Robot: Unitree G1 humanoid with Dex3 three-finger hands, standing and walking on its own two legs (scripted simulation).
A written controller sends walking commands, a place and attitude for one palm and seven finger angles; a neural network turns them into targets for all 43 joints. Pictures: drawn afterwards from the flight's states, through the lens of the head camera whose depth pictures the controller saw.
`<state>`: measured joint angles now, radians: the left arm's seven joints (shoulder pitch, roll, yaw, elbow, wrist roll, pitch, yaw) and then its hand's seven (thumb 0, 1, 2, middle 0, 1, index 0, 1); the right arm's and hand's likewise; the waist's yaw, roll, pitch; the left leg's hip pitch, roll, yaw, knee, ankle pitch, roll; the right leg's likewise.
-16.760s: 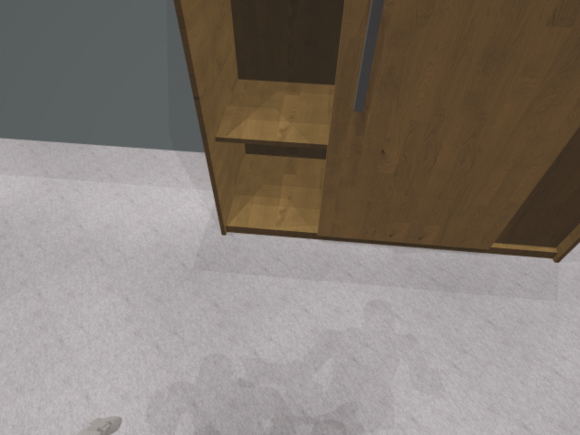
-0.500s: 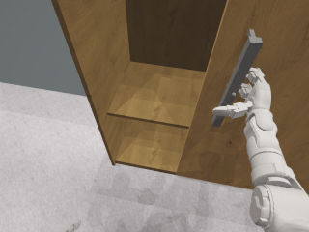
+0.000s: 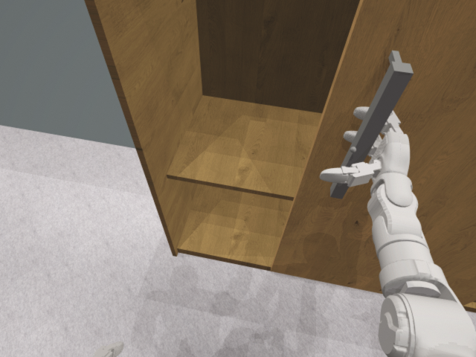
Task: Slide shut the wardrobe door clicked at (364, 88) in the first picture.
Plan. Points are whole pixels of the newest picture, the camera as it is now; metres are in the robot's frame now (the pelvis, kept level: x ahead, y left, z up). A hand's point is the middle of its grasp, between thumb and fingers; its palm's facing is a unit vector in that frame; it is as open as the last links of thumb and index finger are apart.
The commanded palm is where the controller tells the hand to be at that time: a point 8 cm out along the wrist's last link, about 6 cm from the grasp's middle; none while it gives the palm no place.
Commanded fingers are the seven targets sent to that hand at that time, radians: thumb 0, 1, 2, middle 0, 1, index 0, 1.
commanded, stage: slide the fingers in behind the handle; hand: right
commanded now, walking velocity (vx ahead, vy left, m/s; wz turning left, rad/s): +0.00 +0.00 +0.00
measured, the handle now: (360, 136) +0.51 -0.15 +0.11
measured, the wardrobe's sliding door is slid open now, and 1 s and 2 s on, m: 0.41 0.41 0.41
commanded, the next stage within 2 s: grip the handle and tug to test in 0.64 s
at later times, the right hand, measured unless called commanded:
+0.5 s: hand (351, 147) +0.46 -0.12 +0.12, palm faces +0.08 +1.00 +0.00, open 13.9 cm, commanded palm +0.42 -0.17 +0.12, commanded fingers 0.00 0.50 -0.30 0.30 1.20 0.30 1.20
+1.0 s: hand (352, 148) +0.45 -0.12 +0.13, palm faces +0.08 +1.00 +0.00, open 12.4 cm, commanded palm +0.42 -0.17 +0.12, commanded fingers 0.00 -0.15 -0.58 0.37 1.29 0.37 1.29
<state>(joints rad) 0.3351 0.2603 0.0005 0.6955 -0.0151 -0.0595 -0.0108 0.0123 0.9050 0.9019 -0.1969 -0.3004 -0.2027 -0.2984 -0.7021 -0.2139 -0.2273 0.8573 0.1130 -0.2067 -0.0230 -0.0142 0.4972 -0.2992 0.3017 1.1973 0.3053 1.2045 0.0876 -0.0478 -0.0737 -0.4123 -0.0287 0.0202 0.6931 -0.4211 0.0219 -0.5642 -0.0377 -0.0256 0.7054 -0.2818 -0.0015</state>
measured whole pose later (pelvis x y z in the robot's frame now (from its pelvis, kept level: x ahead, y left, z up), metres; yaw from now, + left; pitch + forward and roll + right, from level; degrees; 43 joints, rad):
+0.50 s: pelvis +0.00 +0.00 +0.00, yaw +0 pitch +9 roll +1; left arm 0.34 0.26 0.00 0.70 -0.01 -0.06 -0.02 0.01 0.91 0.90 -0.20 -0.30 -0.20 -0.30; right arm -0.73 -0.21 -0.23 0.89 0.11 -0.22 -0.03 -0.01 0.50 -0.30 0.30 1.20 0.30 1.20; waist 0.09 -0.05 -0.08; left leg -0.43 -0.03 0.02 0.70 -0.42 0.02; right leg -0.58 -0.04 -0.03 0.71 -0.28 0.00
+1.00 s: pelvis +0.00 -0.01 +0.00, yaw +0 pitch +8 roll +1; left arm 0.33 0.25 0.00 0.69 -0.01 -0.06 -0.02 0.01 0.91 0.90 -0.20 -0.30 -0.20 -0.30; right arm -0.71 -0.20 -0.21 0.86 0.11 -0.21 -0.05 -0.01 0.25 -0.41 0.32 1.23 0.32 1.24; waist 0.08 -0.05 -0.08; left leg -0.42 -0.02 0.02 0.70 -0.42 0.01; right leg -0.57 -0.03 -0.03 0.71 -0.28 -0.01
